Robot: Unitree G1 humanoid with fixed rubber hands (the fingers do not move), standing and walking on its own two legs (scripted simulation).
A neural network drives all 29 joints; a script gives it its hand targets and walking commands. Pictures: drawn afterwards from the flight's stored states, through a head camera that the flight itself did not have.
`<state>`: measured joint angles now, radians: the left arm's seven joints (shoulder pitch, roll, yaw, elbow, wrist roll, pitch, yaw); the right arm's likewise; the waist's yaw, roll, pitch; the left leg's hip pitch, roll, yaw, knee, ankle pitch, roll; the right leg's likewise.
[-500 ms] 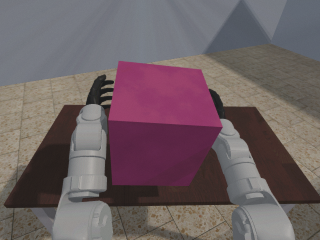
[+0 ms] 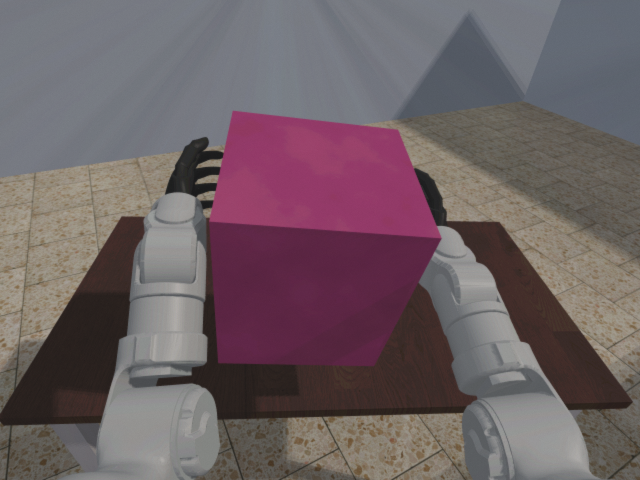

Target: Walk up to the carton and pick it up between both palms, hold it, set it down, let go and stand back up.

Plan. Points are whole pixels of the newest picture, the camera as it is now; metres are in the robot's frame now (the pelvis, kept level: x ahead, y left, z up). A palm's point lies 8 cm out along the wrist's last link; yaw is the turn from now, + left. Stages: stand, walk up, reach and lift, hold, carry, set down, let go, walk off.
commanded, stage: reach and lift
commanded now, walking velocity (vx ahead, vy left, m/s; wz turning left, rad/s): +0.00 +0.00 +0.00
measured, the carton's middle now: (307, 246) +0.37 +0.00 +0.16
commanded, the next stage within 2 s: hold in 0.58 s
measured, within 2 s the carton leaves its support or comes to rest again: neither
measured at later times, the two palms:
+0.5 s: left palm (183, 190) +0.37 +0.14 +0.25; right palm (437, 217) +0.36 -0.16 +0.22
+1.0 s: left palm (177, 179) +0.36 +0.14 +0.27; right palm (442, 203) +0.36 -0.16 +0.24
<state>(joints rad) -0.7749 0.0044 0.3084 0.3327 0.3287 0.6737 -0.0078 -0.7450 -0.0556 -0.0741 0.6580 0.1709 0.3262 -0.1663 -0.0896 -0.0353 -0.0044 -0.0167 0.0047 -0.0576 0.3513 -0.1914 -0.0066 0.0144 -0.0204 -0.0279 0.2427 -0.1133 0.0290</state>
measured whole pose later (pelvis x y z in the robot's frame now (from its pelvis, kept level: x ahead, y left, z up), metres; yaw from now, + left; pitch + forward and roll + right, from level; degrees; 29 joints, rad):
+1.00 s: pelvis -0.01 -0.01 +0.00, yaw +0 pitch -8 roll -1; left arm -0.85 0.04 0.33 0.32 0.33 0.80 -0.03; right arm -0.85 -0.09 -0.04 0.65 0.24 0.47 -0.20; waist -0.08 -0.02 -0.05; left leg -0.03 0.02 -0.06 0.34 -0.18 -0.02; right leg -0.01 -0.01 -0.03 0.26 -0.11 0.01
